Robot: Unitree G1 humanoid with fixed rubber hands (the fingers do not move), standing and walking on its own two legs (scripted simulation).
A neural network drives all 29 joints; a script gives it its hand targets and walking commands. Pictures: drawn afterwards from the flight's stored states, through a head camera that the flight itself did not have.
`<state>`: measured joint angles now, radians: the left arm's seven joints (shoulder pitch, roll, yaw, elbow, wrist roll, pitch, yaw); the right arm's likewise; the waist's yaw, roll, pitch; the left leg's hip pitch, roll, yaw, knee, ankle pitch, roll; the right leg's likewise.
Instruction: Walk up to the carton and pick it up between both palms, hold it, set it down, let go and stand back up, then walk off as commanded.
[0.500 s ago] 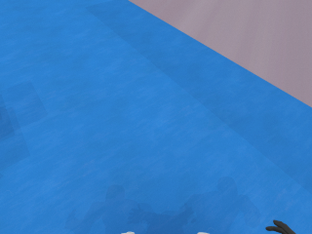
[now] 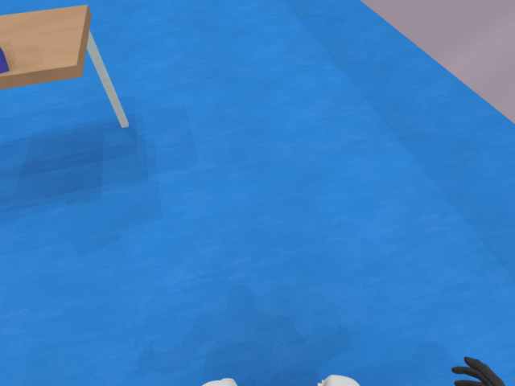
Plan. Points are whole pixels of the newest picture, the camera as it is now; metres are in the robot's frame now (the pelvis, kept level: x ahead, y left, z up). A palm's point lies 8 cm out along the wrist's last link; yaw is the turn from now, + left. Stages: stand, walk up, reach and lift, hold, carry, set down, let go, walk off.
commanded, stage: walk up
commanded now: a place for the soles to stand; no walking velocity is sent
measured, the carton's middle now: out of the picture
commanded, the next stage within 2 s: none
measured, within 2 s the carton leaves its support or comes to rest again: neither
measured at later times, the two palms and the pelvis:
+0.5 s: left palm out of the picture +0.05 +0.50 -0.07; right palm (373, 301) +0.29 -0.19 -0.09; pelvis +0.11 +0.13 -0.01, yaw +15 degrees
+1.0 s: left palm out of the picture +0.10 +0.60 -0.07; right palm (262, 235) +0.44 +0.01 -0.11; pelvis +0.22 +0.28 +0.00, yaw +24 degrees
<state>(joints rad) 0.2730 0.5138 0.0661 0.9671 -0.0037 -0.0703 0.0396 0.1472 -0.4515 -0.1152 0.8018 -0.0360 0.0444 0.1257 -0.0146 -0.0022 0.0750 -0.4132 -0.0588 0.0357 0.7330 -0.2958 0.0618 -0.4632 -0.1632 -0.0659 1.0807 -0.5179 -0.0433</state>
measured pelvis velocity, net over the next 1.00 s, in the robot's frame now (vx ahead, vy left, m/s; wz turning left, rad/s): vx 0.22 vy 0.28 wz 0.41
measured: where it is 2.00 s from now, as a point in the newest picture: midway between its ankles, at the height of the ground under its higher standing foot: (101, 323)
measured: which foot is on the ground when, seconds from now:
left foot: down 0.00-0.14, up 0.16-0.44, down 0.46-0.72, up 0.74-1.00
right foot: up 0.00-0.12, down 0.14-0.48, up 0.50-0.68, down 0.70-1.00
